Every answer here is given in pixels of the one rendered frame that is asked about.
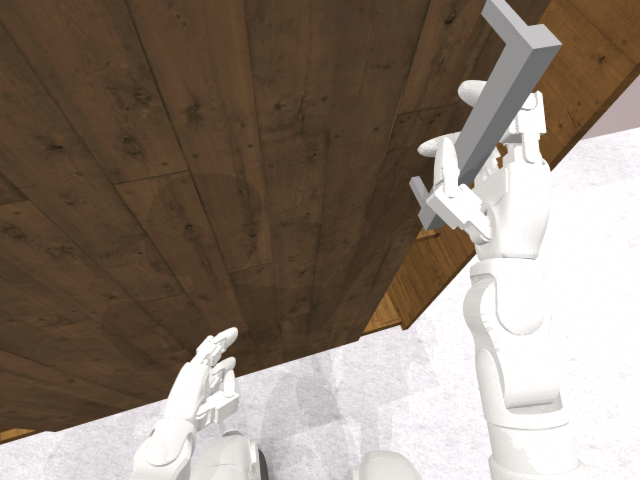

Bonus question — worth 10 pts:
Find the right robot thigh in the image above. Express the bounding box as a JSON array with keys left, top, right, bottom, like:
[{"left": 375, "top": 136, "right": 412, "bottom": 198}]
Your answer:
[{"left": 352, "top": 450, "right": 423, "bottom": 480}]

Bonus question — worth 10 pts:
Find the robot left shin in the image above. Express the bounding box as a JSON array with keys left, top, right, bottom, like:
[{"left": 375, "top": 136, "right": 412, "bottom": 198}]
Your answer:
[{"left": 222, "top": 429, "right": 245, "bottom": 437}]

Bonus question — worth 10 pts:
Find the handle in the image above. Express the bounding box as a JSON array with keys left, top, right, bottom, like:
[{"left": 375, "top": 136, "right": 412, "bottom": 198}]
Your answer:
[{"left": 409, "top": 0, "right": 563, "bottom": 231}]

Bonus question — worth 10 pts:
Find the left robot hand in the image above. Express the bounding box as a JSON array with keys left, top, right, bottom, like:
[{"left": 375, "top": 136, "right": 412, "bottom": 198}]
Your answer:
[{"left": 162, "top": 327, "right": 239, "bottom": 434}]

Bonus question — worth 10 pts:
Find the right robot forearm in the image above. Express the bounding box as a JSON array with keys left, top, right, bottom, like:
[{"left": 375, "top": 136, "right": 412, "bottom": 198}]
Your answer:
[{"left": 463, "top": 258, "right": 590, "bottom": 480}]

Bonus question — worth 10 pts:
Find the right robot hand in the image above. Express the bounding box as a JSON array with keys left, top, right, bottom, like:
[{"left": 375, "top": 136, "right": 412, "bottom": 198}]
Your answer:
[{"left": 417, "top": 80, "right": 551, "bottom": 261}]

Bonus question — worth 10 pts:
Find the left robot forearm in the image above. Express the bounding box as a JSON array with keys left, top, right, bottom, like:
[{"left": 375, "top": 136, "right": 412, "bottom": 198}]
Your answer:
[{"left": 129, "top": 417, "right": 196, "bottom": 480}]

